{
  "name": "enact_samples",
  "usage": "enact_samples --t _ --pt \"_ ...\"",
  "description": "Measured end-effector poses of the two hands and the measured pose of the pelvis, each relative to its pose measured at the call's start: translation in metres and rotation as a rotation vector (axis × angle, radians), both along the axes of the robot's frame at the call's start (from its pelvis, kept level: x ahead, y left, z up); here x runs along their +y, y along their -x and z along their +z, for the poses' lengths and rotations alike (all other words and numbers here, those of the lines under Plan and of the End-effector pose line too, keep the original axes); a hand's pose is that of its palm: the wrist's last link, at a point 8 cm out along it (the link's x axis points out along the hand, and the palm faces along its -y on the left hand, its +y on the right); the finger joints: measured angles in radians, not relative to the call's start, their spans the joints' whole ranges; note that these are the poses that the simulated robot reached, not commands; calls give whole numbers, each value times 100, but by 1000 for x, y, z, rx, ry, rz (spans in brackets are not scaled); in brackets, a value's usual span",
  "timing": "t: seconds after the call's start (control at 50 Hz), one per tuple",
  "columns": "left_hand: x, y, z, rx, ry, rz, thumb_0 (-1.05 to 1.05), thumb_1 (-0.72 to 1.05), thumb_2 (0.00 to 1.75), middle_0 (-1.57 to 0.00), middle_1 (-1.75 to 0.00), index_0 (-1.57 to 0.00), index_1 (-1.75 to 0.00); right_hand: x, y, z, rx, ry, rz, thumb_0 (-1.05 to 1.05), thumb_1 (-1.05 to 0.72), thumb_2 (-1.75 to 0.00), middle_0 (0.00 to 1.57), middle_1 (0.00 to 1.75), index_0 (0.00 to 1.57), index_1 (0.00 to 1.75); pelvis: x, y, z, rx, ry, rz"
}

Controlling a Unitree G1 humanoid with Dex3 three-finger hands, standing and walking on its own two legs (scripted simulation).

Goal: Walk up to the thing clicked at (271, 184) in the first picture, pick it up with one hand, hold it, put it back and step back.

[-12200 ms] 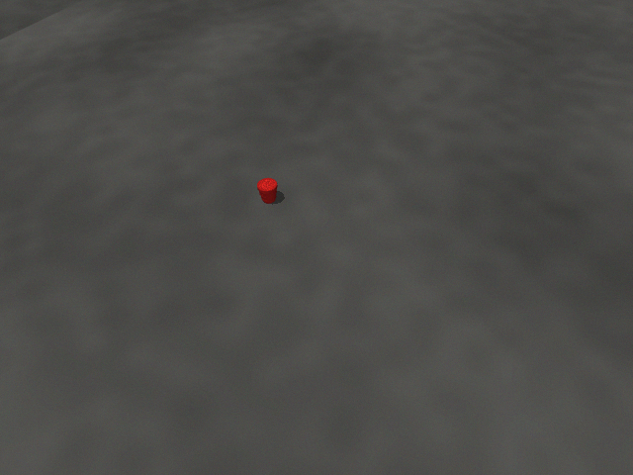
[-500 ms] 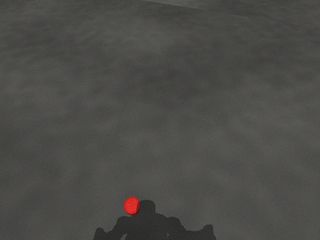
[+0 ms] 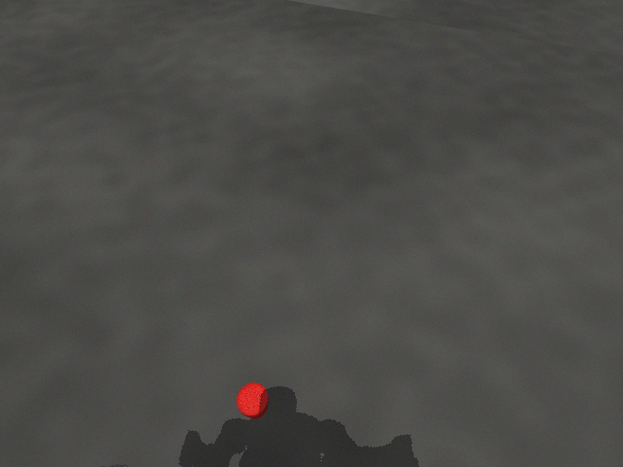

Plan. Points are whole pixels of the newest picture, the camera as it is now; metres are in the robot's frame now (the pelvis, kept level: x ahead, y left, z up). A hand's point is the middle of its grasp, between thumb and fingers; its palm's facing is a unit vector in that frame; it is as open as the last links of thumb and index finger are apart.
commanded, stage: walk up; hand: left
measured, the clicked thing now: (254, 403) +0.40 +0.20 -0.73
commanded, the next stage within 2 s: none
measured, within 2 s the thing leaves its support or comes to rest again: neither
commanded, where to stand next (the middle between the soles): +0.02 +0.01 m, yaw -1 degrees
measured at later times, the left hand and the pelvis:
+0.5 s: hand out of the picture +0.08 +0.35 -0.18, palm faces -0.03 -0.94 -0.35, open 7.4 cm; pelvis -0.01 +0.06 -0.02, yaw +1 degrees
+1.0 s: hand out of the picture +0.11 +0.23 -0.15, palm faces +0.00 -0.90 -0.43, open 7.3 cm; pelvis -0.02 -0.03 -0.03, yaw +0 degrees
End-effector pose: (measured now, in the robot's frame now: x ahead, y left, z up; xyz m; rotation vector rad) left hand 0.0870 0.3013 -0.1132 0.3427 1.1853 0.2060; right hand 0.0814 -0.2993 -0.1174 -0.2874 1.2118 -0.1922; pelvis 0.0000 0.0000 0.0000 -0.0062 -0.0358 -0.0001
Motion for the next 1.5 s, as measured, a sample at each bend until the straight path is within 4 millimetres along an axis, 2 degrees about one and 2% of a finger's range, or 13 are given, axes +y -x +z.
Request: enact_samples --t 0.14,0.3,0.36,0.44,0.62,0.76,0.86,0.94,1.02,1.16,1.3,1.4,1.5 --pt "29 21 0 25 -76 21 1 90 90 -20 -30 -21 -30 -1 6 -8 37 20 21 0 -91 -89 21 30 20 30 17 16 -9 0 2 -3" --pt "91 28 -16 36 -104 -8 1 90 90 -20 -30 -21 -30 32 37 -13 54 81 20 0 -91 -89 20 30 20 30 59 26 -26 23 -30 32" --pt "97 25 -21 35 -69 5 1 91 90 -20 -30 -21 -30 48 59 -6 65 104 18 0 -91 -89 21 30 20 30 64 22 -24 5 -36 31" --pt "96 17 -23 22 -9 15 1 91 90 -20 -30 -21 -30 43 81 17 86 179 -20 0 -90 -89 21 30 21 30 62 14 -16 -3 -9 27" --pt "65 -4 -42 18 45 -30 1 91 90 -20 -30 -20 -30 -18 93 50 59 339 -51 0 -90 -89 21 30 21 30 34 10 -23 -18 -11 -23" --pt "5 -27 -46 4 37 -73 1 91 90 -20 -30 -20 -30 -71 70 15 41 302 -37 0 -90 -89 21 30 21 30 -5 8 -42 -13 0 -45" --pt "-31 -28 -27 -32 29 -100 1 91 90 -20 -30 -21 -30 -65 44 -12 -4 194 -33 0 -91 -89 21 30 20 30 -21 17 -34 -19 -17 -43" --pt "-39 -25 -7 -98 -8 -79 1 90 89 -20 -30 -21 -30 -47 34 -25 -14 91 15 0 -91 -89 21 30 20 30 -26 19 -28 -5 -9 -26" --pt "-23 -5 12 -159 -99 -29 1 90 89 -21 -30 -21 -30 -34 32 -40 2 29 75 0 -91 -89 21 30 21 30 -24 23 -30 -15 0 8" --pt "36 60 36 -131 -255 57 1 90 89 -21 -30 -21 -30 -16 37 -58 -10 -18 100 0 -91 -89 21 30 21 30 -3 47 -37 -40 -26 39" --pt "82 95 -3 -95 -196 108 1 90 90 -20 -30 -21 -30 6 76 -48 6 74 118 0 -91 -89 21 30 21 30 25 75 -54 -60 -61 45" --pt "68 115 -33 -18 -68 101 1 91 90 -20 -30 -20 -30 10 108 -13 14 134 94 0 -91 -89 21 30 21 30 26 88 -40 -45 -12 53" --pt "43 143 -48 59 48 68 1 91 90 -20 -30 -21 -30 -12 122 28 -37 217 62 0 -90 -89 21 30 21 30 14 93 -27 -22 -2 17"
